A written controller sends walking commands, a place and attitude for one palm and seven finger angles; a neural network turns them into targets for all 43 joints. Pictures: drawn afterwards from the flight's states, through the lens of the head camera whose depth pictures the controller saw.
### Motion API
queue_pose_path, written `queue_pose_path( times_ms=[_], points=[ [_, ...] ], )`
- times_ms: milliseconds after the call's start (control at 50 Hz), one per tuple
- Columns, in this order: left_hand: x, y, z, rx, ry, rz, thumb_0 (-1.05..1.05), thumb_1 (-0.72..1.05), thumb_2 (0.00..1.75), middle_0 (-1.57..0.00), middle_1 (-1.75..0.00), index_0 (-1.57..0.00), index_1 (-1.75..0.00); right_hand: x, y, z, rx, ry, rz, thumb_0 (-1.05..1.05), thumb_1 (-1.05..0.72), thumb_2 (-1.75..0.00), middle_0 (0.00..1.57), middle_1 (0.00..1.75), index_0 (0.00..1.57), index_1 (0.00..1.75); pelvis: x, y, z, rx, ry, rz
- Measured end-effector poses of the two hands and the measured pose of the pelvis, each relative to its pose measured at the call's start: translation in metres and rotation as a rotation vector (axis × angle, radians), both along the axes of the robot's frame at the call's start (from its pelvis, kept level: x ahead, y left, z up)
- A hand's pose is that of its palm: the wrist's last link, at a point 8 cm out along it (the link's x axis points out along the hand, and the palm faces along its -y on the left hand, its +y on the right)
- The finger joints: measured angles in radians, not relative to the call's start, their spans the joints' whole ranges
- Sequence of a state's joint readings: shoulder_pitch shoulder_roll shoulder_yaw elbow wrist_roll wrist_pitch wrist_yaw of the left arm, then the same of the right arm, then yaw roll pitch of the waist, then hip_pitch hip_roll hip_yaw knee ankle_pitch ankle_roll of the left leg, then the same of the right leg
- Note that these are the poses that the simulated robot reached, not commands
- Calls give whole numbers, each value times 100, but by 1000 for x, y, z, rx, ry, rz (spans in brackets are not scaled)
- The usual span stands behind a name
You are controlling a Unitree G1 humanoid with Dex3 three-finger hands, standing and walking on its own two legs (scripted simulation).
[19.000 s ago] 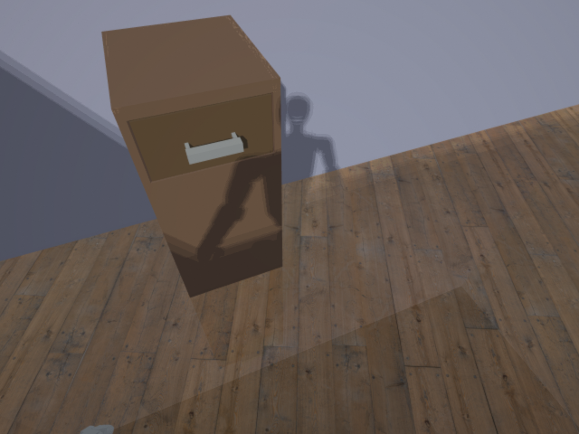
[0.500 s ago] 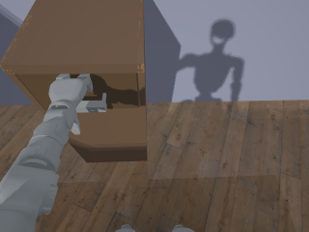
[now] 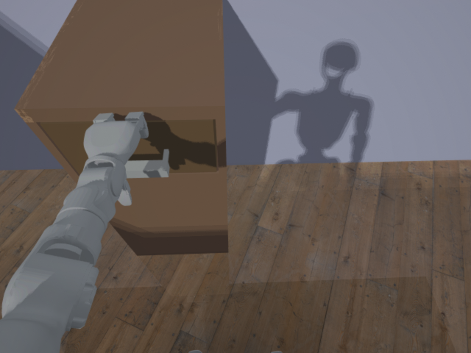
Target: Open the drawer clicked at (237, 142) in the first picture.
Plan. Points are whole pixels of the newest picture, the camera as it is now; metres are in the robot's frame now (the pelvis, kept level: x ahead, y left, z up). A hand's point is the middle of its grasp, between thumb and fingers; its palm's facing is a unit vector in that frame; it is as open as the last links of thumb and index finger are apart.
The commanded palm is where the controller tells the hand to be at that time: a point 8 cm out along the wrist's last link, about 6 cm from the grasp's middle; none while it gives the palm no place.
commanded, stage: re-aim the fingers above the handle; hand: left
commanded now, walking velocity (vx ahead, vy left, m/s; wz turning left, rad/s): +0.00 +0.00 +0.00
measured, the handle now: (137, 161) +0.51 +0.20 -0.04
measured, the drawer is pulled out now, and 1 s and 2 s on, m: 0.00 0.00 0.00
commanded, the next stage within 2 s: lower the fingers behind the handle in 0.74 s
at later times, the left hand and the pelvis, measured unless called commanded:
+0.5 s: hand (119, 163) +0.46 +0.20 +0.02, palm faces -0.05 -0.04 -1.00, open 13.9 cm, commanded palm +0.44 +0.20 +0.09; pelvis +0.01 +0.00 +0.00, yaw +0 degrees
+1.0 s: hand (120, 169) +0.45 +0.21 +0.01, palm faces -0.08 -0.05 -1.00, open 13.9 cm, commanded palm +0.44 +0.20 +0.07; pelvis +0.01 +0.00 +0.00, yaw +0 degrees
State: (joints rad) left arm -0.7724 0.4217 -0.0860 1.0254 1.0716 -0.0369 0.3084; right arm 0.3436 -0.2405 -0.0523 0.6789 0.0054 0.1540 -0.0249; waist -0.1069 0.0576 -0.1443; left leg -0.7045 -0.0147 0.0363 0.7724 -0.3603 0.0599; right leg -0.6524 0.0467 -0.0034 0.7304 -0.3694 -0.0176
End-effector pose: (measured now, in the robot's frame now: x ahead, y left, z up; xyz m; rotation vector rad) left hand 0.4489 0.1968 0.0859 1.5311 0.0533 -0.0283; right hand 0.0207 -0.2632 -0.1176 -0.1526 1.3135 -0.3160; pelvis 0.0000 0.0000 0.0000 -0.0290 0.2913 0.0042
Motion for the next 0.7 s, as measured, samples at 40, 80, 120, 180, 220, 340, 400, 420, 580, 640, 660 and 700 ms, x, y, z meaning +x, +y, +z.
queue_pose_path(
  times_ms=[40,80,120,180,220,340,400,420,580,640,660,700],
  points=[
    [0,0,0,-3,4,-2,0,-49,30,-33,-120,-36,-121,4,0,1,-2,-10,4,1,-91,-90,20,30,21,30,1,0,0,1,-2,-2],
    [0,1,0,0,5,-7,0,-49,30,-33,-120,-35,-121,8,-1,2,-4,-18,7,1,-91,-90,20,30,21,30,2,-1,0,2,-1,-3],
    [-1,2,0,-2,2,-9,0,-49,30,-33,-120,-34,-121,11,-2,2,-7,-21,11,1,-91,-90,20,30,21,30,2,-1,0,2,-1,-4],
    [-2,4,-2,-3,-1,-10,0,-49,30,-32,-120,-33,-120,15,-4,2,-9,-21,17,1,-91,-90,20,30,21,30,4,-2,0,3,2,-4],
    [-3,5,-3,1,-1,-9,0,-49,30,-32,-120,-33,-120,17,-5,2,-10,-19,21,1,-91,-90,20,30,21,29,5,-2,0,2,4,-3],
    [-4,4,-7,-7,-4,-12,0,-49,30,-32,-120,-32,-120,23,-8,0,-10,-10,25,1,-91,-90,20,30,21,29,8,-3,-1,2,6,-1],
    [-4,5,-7,-10,-7,-6,0,-49,30,-32,-120,-32,-120,25,-8,0,-9,-11,24,1,-91,-90,20,30,21,29,10,-4,-1,3,6,-3],
    [-4,6,-7,-11,-7,-2,0,-49,30,-32,-120,-32,-120,26,-8,0,-9,-11,24,1,-91,-90,20,30,21,29,10,-4,-1,3,6,-4],
    [-6,11,-8,-1,13,6,0,-49,30,-32,-120,-32,-120,30,-7,0,-3,-14,23,1,-91,-90,20,30,21,29,12,-5,0,3,3,-2],
    [-7,9,-9,-9,19,-6,0,-49,30,-32,-120,-32,-120,31,-7,0,-4,-13,26,1,-91,-90,20,30,21,29,12,-5,0,3,3,0],
    [-7,8,-9,-12,17,-11,0,-49,30,-32,-120,-32,-120,31,-7,0,-4,-13,26,1,-91,-90,20,30,21,29,12,-5,0,3,3,1],
    [-7,7,-9,-14,10,-21,0,-49,30,-32,-120,-32,-120,31,-7,0,-5,-14,26,1,-91,-90,20,30,21,29,12,-5,-1,3,4,0]
  ],
)
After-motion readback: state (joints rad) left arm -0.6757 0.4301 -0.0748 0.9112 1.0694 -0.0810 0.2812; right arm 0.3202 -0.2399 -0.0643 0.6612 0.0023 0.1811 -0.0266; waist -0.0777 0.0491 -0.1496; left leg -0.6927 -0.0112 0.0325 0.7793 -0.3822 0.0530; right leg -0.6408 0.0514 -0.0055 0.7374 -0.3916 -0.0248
